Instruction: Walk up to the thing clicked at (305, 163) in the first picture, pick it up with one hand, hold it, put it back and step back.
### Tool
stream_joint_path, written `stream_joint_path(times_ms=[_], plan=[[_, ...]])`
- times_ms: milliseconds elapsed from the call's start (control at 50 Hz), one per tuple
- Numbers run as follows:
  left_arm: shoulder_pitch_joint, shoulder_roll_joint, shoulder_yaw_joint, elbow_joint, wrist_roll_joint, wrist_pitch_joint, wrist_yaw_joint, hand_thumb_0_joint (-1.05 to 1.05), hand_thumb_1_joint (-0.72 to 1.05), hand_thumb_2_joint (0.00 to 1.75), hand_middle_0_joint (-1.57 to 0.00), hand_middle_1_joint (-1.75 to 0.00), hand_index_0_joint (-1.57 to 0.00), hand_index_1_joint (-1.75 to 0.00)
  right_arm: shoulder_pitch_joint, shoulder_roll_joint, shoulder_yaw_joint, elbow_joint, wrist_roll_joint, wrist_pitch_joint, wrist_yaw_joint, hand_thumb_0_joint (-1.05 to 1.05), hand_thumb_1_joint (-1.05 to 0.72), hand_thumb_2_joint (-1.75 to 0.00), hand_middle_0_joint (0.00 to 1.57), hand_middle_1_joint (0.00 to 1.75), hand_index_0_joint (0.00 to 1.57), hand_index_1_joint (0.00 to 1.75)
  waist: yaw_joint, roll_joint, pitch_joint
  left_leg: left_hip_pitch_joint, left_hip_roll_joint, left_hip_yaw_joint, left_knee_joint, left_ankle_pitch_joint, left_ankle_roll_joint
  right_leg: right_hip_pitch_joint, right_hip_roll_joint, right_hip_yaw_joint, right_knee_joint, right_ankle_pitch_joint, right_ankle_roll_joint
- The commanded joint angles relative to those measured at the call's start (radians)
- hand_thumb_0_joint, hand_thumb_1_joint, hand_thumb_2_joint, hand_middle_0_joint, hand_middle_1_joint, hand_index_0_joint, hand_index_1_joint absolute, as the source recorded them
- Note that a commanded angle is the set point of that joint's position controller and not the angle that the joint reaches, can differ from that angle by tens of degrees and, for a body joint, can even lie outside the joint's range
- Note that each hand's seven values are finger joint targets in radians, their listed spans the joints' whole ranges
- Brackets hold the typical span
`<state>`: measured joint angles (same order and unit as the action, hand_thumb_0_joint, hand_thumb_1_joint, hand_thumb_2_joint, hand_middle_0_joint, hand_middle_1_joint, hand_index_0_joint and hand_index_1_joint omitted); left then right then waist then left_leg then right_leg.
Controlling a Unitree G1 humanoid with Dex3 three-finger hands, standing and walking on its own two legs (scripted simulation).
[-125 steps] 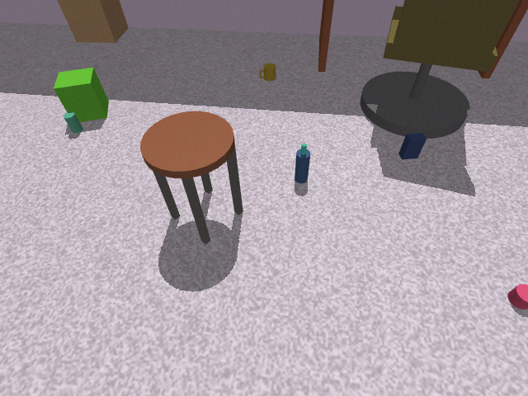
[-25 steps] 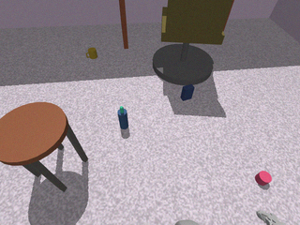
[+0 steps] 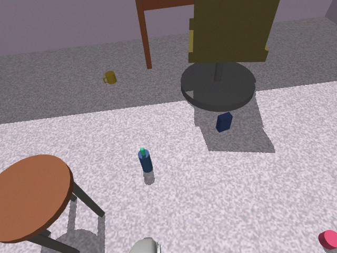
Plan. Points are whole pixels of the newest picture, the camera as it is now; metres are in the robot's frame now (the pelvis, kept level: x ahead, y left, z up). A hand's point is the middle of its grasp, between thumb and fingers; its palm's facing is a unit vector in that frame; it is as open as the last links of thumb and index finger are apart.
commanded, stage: walk up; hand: left
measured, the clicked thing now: (145, 159) +0.73 +0.24 -0.64
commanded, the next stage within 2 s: none
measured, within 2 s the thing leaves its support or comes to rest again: neither
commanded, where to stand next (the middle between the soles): +0.38 +0.04 m, yaw -1 degrees
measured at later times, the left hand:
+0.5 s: hand (80, 209) +0.26 +0.30 -0.13, palm faces -0.09 -0.92 -0.39, open 7.4 cm
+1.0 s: hand (85, 184) +0.35 +0.33 -0.16, palm faces -0.05 -0.93 -0.37, open 7.4 cm
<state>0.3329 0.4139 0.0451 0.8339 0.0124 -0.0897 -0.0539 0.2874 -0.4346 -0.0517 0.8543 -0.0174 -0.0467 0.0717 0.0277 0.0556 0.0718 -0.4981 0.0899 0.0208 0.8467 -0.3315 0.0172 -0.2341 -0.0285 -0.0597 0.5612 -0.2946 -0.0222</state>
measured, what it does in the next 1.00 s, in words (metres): walks ahead: left foot, then right foot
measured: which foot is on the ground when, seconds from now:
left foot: up 0.00-0.08, down 0.10-0.54, up 0.56-0.88, down 0.90-1.00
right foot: down 0.00-0.14, up 0.16-0.50, down 0.52-0.90, up 0.92-1.00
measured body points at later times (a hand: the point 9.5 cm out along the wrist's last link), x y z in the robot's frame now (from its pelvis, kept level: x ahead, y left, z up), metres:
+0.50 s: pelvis +0.18 +0.03 +0.00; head +0.19 +0.02 +0.45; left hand +0.26 +0.35 -0.10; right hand +0.20 -0.30 -0.11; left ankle +0.15 +0.15 -0.73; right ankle +0.29 -0.10 -0.72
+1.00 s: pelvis +0.30 +0.06 -0.01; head +0.33 +0.07 +0.44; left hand +0.35 +0.38 -0.14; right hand +0.39 -0.26 -0.11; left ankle +0.38 +0.17 -0.73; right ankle +0.29 -0.08 -0.70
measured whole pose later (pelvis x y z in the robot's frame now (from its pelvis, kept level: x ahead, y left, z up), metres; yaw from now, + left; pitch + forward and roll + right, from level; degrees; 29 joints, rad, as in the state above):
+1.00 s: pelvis +0.30 +0.06 -0.01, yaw +0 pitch -2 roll +0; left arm 0.28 0.43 0.02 0.91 0.01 -0.01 -0.01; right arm 0.23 -0.39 -0.04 0.88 -0.02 -0.06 0.03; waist 0.02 -0.03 0.10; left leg -0.38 0.04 0.05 0.66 -0.24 0.02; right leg -0.38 -0.04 -0.01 0.93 -0.52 -0.03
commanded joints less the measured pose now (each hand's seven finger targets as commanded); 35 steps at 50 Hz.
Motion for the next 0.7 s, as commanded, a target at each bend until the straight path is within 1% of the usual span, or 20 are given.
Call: stream_joint_path(times_ms=[0,40,80,100,120,140,180,240,320,400,420,460,480,500,520,540,560,620,640,680], plan=[[-0.006,0.299,0.086,-0.077,-0.007,-0.027,0.023,0.0,0.9,0.9,-0.2,-0.3,-0.2,-0.3,-0.022,-0.165,-0.069,-0.089,-0.002,-0.032,0.004,0.0,-0.9,-0.9,0.2,0.3,0.2,0.3,0.003,-0.199,-0.031,0.073,-0.004,0.032,-0.176,0.087,-0.004,-0.027,-0.215,0.195,-0.218,0.01,-0.195],[-0.037,0.299,0.079,-0.08,-0.01,-0.019,0.023,0.0,0.9,0.9,-0.2,-0.3,-0.2,-0.3,0.018,-0.161,-0.076,-0.069,-0.004,-0.041,0.003,0.0,-0.9,-0.9,0.2,0.3,0.2,0.3,-0.043,-0.166,-0.046,0.232,-0.035,0.074,-0.268,0.142,0.006,-0.104,-0.209,0.155,-0.14,0.016,-0.166],[-0.009,0.232,0.049,-0.084,-0.002,-0.014,0.022,0.0,0.9,0.9,-0.2,-0.3,-0.2,-0.3,0.152,-0.213,-0.1,-0.026,-0.007,-0.051,-0.012,0.0,-0.9,-0.9,0.2,0.3,0.2,0.3,-0.115,-0.004,-0.121,0.499,-0.066,0.047,-0.324,0.054,0.035,-0.22,-0.133,0.081,0.132,0.095,-0.112],[0.033,0.153,0.027,-0.09,-0.011,-0.015,0.022,0.0,0.9,0.9,-0.2,-0.3,-0.2,-0.3,0.235,-0.299,-0.124,-0.022,-0.017,-0.058,-0.024,0.0,-0.9,-0.9,0.2,0.3,0.2,0.3,-0.143,0.236,-0.169,0.611,0.148,-0.295,-0.478,-0.184,0.107,-0.367,-0.033,-0.008,0.46,0.03,-0.046],[0.03,0.195,0.041,-0.081,-0.016,-0.006,0.033,0.0,0.9,0.9,-0.2,-0.3,-0.2,-0.3,0.225,-0.359,-0.132,-0.056,-0.002,-0.059,-0.028,0.0,-0.9,-0.9,0.2,0.3,0.2,0.3,-0.138,0.232,-0.126,0.594,0.347,-0.686,-0.631,-0.301,0.211,-0.521,0.069,0.037,0.587,-0.243,-0.026],[-0.016,0.27,0.052,-0.067,-0.005,0.0,0.045,0.0,0.9,0.9,-0.2,-0.3,-0.2,-0.3,0.178,-0.341,-0.13,-0.061,0.022,-0.052,-0.028,0.0,-0.9,-0.9,0.2,0.3,0.2,0.3,-0.116,0.079,-0.066,0.486,0.362,-0.656,-0.596,-0.264,0.261,-0.514,-0.006,0.132,0.647,-0.233,-0.034],[0.032,0.247,0.049,-0.022,-0.018,0.004,0.038,0.0,0.9,0.9,-0.2,-0.3,-0.2,-0.3,0.078,-0.269,-0.096,-0.086,0.022,-0.052,-0.036,0.0,-0.9,-0.9,0.2,0.3,0.2,0.3,-0.055,0.029,-0.007,0.385,0.253,-0.392,-0.581,-0.107,0.206,-0.45,-0.053,0.159,0.592,-0.111,-0.029],[0.067,0.221,0.054,0.013,-0.014,0.008,0.018,0.0,0.9,0.9,-0.2,-0.3,-0.2,-0.3,0.042,-0.244,-0.082,-0.089,0.014,-0.056,-0.036,0.0,-0.9,-0.9,0.2,0.3,0.2,0.3,-0.034,0.11,-0.01,0.283,0.182,-0.188,-0.571,0.068,0.198,-0.327,-0.081,0.082,0.439,-0.052,-0.001],[-0.013,0.202,0.059,-0.016,-0.001,0.016,0.0,0.0,0.9,0.9,-0.2,-0.3,-0.2,-0.3,0.07,-0.26,-0.082,-0.1,0.01,-0.055,-0.033,0.0,-0.9,-0.9,0.2,0.3,0.2,0.3,-0.058,0.117,0.012,0.284,0.184,-0.162,-0.598,0.005,0.226,-0.313,-0.082,0.042,0.278,-0.007,0.016],[-0.067,0.191,0.064,-0.02,0.001,0.007,-0.004,0.0,0.9,0.9,-0.2,-0.3,-0.2,-0.3,0.046,-0.26,-0.082,-0.114,0.012,-0.047,-0.028,0.0,-0.9,-0.9,0.2,0.3,0.2,0.3,-0.054,0.092,0.019,0.222,0.175,-0.128,-0.567,-0.002,0.203,-0.194,-0.053,0.01,0.12,0.074,0.004],[-0.044,0.187,0.067,-0.012,-0.002,0.004,-0.003,0.0,0.9,0.9,-0.2,-0.3,-0.2,-0.3,0.026,-0.264,-0.082,-0.124,0.014,-0.044,-0.028,0.0,-0.9,-0.9,0.2,0.3,0.2,0.3,-0.031,0.092,0.01,0.186,0.189,-0.133,-0.546,-0.021,0.196,-0.125,-0.044,0.012,0.101,0.087,-0.003],[0.028,0.2,0.079,0.017,0.001,-0.005,0.003,0.0,0.9,0.9,-0.2,-0.3,-0.2,-0.3,0.0,-0.237,-0.07,-0.136,0.014,-0.033,-0.027,0.0,-0.9,-0.9,0.2,0.3,0.2,0.3,0.016,0.013,-0.036,0.119,0.143,-0.085,-0.407,-0.033,0.155,0.067,0.001,-0.009,0.019,0.115,-0.005],[0.07,0.224,0.089,0.028,0.005,-0.012,0.011,0.0,0.9,0.9,-0.2,-0.3,-0.2,-0.3,0.022,-0.194,-0.053,-0.136,0.01,-0.031,-0.028,0.0,-0.9,-0.9,0.2,0.3,0.2,0.3,0.035,-0.058,-0.067,0.062,0.093,-0.033,-0.279,-0.025,0.13,0.182,0.01,0.007,-0.01,0.058,-0.016],[0.148,0.272,0.107,0.033,0.01,-0.021,0.024,0.0,0.9,0.9,-0.2,-0.3,-0.2,-0.3,0.046,-0.143,-0.035,-0.14,0.011,-0.032,-0.028,0.0,-0.9,-0.9,0.2,0.3,0.2,0.3,0.08,-0.24,-0.112,-0.021,0.009,0.043,0.003,-0.003,0.089,0.287,-0.11,0.204,-0.159,-0.125,-0.057],[0.159,0.35,0.116,0.006,0.006,-0.034,0.036,0.0,0.9,0.9,-0.2,-0.3,-0.2,-0.3,0.084,-0.096,-0.016,-0.151,0.014,-0.029,-0.028,0.0,-0.9,-0.9,0.2,0.3,0.2,0.3,0.062,-0.362,-0.115,-0.2,-0.106,0.039,0.232,-0.18,0.024,0.34,-0.371,0.669,-0.31,-0.184,-0.153],[0.106,0.362,0.109,-0.004,-0.009,-0.026,0.033,0.0,0.9,0.9,-0.2,-0.3,-0.2,-0.3,0.052,-0.203,-0.049,-0.128,0.003,-0.014,-0.046,0.0,-0.9,-0.9,0.2,0.3,0.2,0.3,0.05,-0.222,-0.058,-0.195,-0.049,-0.055,0.279,-0.225,0.027,0.211,-0.428,0.729,-0.313,-0.253,-0.256],[0.059,0.337,0.104,-0.021,-0.02,-0.023,0.035,0.0,0.9,0.9,-0.2,-0.3,-0.2,-0.3,0.054,-0.226,-0.055,-0.108,0.01,-0.011,-0.047,0.0,-0.9,-0.9,0.2,0.3,0.2,0.3,0.031,-0.154,-0.018,-0.188,-0.02,-0.092,0.279,-0.182,0.025,0.159,-0.394,0.627,-0.316,-0.241,-0.265],[0.008,0.283,0.088,-0.033,-0.017,-0.023,0.041,0.0,0.9,0.9,-0.2,-0.3,-0.2,-0.3,0.102,-0.208,-0.055,-0.057,0.014,-0.01,-0.035,0.0,-0.9,-0.9,0.2,0.3,0.2,0.3,-0.007,-0.195,-0.023,-0.11,0.017,-0.083,0.167,-0.072,0.016,0.094,-0.278,0.369,-0.278,-0.044,-0.206],[0.002,0.279,0.084,-0.034,-0.015,-0.024,0.04,0.0,0.9,0.9,-0.2,-0.3,-0.2,-0.3,0.111,-0.202,-0.059,-0.047,0.009,-0.008,-0.028,0.0,-0.9,-0.9,0.2,0.3,0.2,0.3,-0.014,-0.209,-0.028,-0.079,0.014,-0.065,0.143,-0.047,0.01,0.06,-0.248,0.306,-0.271,0.001,-0.198],[-0.001,0.285,0.087,-0.049,-0.005,-0.023,0.035,0.0,0.9,0.9,-0.2,-0.3,-0.2,-0.3,0.089,-0.185,-0.059,-0.049,0.002,-0.002,-0.015,0.0,-0.9,-0.9,0.2,0.3,0.2,0.3,-0.006,-0.23,-0.023,-0.037,0.012,-0.028,0.052,-0.031,-0.005,0.004,-0.242,0.254,-0.282,-0.048,-0.211]])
